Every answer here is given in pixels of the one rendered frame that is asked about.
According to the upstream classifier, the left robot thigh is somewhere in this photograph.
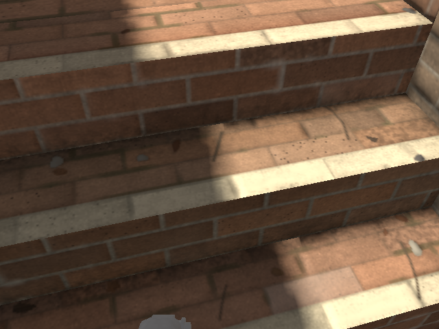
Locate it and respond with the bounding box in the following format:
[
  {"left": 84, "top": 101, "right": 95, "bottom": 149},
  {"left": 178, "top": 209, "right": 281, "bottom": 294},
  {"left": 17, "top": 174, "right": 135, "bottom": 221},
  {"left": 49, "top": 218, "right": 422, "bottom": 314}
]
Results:
[{"left": 139, "top": 315, "right": 191, "bottom": 329}]

